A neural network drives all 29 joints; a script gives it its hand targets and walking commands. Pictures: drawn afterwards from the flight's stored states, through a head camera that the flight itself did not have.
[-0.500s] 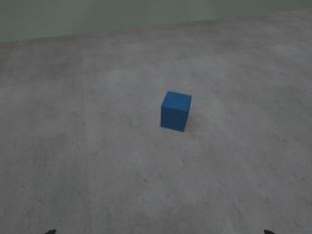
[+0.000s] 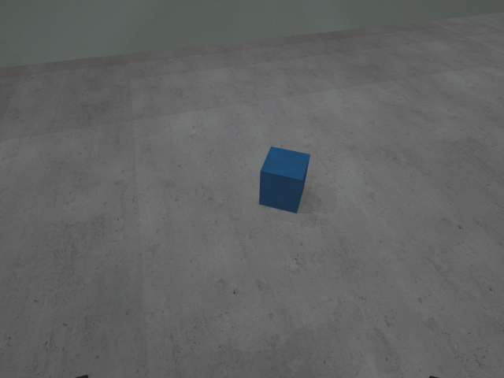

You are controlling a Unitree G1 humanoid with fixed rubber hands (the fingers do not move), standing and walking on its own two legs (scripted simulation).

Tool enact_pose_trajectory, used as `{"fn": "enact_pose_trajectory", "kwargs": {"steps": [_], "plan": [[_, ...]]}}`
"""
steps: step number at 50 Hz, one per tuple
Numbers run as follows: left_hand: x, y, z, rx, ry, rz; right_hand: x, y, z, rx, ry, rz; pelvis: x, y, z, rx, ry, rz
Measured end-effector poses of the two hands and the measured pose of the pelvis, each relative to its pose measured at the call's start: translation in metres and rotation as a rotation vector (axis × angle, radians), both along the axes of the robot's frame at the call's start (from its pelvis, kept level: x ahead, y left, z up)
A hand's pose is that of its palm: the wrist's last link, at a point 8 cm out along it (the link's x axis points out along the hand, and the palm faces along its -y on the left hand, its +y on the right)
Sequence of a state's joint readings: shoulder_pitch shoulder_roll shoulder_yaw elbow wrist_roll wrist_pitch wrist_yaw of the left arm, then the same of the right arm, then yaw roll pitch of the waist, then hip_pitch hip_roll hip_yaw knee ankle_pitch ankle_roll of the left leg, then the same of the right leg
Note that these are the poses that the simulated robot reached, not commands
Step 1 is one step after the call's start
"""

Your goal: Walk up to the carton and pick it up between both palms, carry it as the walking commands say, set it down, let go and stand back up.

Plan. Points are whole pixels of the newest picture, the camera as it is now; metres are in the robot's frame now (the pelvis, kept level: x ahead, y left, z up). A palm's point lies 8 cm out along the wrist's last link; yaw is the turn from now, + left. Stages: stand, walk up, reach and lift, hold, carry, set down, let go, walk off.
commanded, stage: walk up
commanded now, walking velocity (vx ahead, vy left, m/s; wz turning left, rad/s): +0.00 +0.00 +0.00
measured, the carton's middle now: (283, 180) +1.20 -0.16 -0.66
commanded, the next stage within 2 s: none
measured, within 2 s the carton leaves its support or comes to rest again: neither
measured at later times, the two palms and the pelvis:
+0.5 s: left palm out of the picture +0.06 +0.20 -0.11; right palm (426, 351) +0.22 -0.31 -0.13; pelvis +0.12 -0.05 +0.00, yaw -4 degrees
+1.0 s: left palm (170, 233) +0.48 +0.21 -0.14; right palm (403, 311) +0.28 -0.28 -0.11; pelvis +0.36 -0.03 +0.00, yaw -4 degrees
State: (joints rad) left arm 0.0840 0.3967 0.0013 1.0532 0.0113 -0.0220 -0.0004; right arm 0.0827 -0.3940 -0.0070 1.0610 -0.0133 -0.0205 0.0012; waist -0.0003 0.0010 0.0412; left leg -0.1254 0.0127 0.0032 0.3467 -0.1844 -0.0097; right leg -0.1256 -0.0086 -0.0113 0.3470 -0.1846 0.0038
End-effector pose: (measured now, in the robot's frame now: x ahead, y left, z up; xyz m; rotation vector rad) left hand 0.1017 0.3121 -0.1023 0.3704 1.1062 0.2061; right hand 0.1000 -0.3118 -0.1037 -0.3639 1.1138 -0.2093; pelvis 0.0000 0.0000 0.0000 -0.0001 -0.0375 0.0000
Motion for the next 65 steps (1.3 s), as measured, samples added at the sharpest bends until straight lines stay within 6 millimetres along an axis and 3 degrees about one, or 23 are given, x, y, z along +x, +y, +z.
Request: {"fn": "enact_pose_trajectory", "kwargs": {"steps": [3,5,11,13,15,19,22,26,31,35,37,39,42,46,49,52,55,59,62,65], "plan": [[0.001,0.0,0.0,-0.011,0.007,0.011,-0.002,-0.002,0.0,-0.014,0.008,-0.012,0.001,-0.001,0.0,-0.005,0.006,0.002],[0.005,-0.007,0.0,-0.037,0.016,0.008,-0.014,-0.006,0.0,-0.017,0.028,-0.044,0.003,-0.005,0.001,-0.013,0.024,-0.009],[0.027,-0.056,-0.004,-0.106,0.019,-0.038,-0.039,-0.017,-0.017,0.043,0.083,-0.097,0.022,-0.026,0.0,-0.01,0.039,-0.036],[0.031,-0.071,-0.011,-0.102,0.021,-0.036,-0.038,-0.025,-0.029,0.065,0.104,-0.104,0.032,-0.038,-0.007,0.004,0.034,-0.045],[0.022,-0.079,-0.022,-0.074,0.035,-0.019,-0.028,-0.033,-0.043,0.082,0.121,-0.082,0.041,-0.049,-0.018,0.024,0.035,-0.053],[-0.026,-0.093,-0.02,-0.072,0.183,0.056,0.027,-0.023,-0.039,0.143,0.047,-0.041,0.067,-0.056,-0.01,0.024,0.029,-0.071],[-0.042,-0.102,-0.012,-0.084,0.25,0.105,0.074,-0.011,-0.032,0.194,-0.004,-0.017,0.091,-0.057,-0.002,0.028,0.023,-0.069],[-0.042,-0.108,-0.008,-0.1,0.302,0.158,0.134,0.009,-0.029,0.242,-0.03,0.013,0.125,-0.052,0.002,0.038,0.021,-0.061],[-0.015,-0.103,-0.017,-0.125,0.361,0.207,0.224,0.042,-0.027,0.265,-0.088,0.07,0.176,-0.037,-0.006,0.033,0.033,-0.055],[0.021,-0.088,-0.046,-0.159,0.434,0.208,0.295,0.061,-0.03,0.214,-0.178,0.092,0.228,-0.019,-0.027,0.009,0.044,-0.074],[0.056,-0.079,-0.059,-0.17,0.434,0.173,0.304,0.06,-0.034,0.175,-0.172,0.066,0.247,-0.012,-0.033,0.01,0.044,-0.076],[0.109,-0.073,-0.062,-0.171,0.368,0.124,0.288,0.054,-0.034,0.15,-0.105,0.011,0.265,-0.009,-0.028,0.003,0.043,-0.082],[0.198,-0.068,-0.057,-0.179,0.243,0.048,0.246,0.041,-0.026,0.112,0.025,-0.101,0.291,-0.01,-0.015,-0.006,0.038,-0.081],[0.299,-0.077,-0.046,-0.204,0.121,-0.035,0.2,0.034,-0.015,0.096,0.172,-0.207,0.326,-0.016,-0.003,-0.018,0.031,-0.071],[0.36,-0.094,-0.036,-0.225,0.055,-0.086,0.184,0.032,-0.01,0.103,0.248,-0.259,0.352,-0.024,0.001,-0.021,0.027,-0.065],[0.416,-0.119,-0.029,-0.248,-0.004,-0.131,0.186,0.027,-0.011,0.121,0.289,-0.29,0.379,-0.037,0.001,-0.018,0.024,-0.064],[0.469,-0.146,-0.022,-0.249,-0.057,-0.175,0.204,0.019,-0.02,0.154,0.305,-0.311,0.409,-0.053,-0.002,-0.003,0.027,-0.072],[0.529,-0.173,-0.022,-0.194,-0.123,-0.197,0.244,-0.003,-0.047,0.196,0.331,-0.308,0.454,-0.083,-0.019,0.022,0.036,-0.063],[0.532,-0.177,-0.023,-0.148,-0.1,-0.144,0.296,-0.022,-0.059,0.21,0.314,-0.256,0.477,-0.097,-0.021,0.021,0.042,-0.055],[0.504,-0.167,-0.017,-0.102,-0.008,-0.058,0.361,-0.037,-0.059,0.215,0.246,-0.195,0.499,-0.103,-0.012,0.033,0.038,-0.057]]}}
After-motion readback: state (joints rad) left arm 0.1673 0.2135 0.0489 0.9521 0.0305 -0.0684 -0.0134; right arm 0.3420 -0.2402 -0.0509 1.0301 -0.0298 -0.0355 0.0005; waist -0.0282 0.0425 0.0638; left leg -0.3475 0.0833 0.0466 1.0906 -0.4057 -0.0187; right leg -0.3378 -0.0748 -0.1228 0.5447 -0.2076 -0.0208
